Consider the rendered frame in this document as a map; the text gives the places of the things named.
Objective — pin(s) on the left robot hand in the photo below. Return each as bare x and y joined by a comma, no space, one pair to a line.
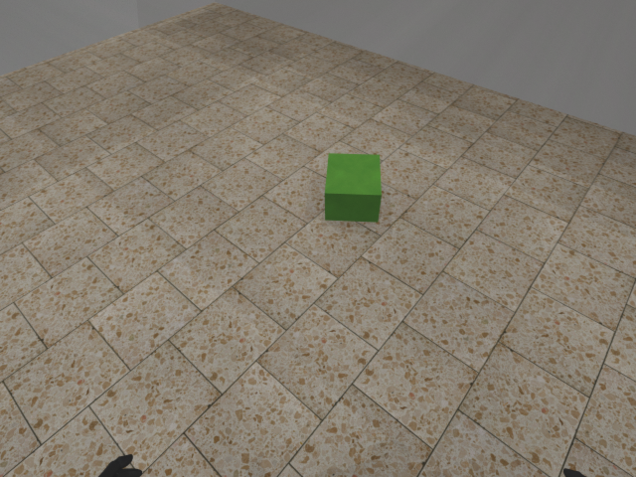
114,468

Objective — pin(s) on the carton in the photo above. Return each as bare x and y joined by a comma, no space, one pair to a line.
353,188

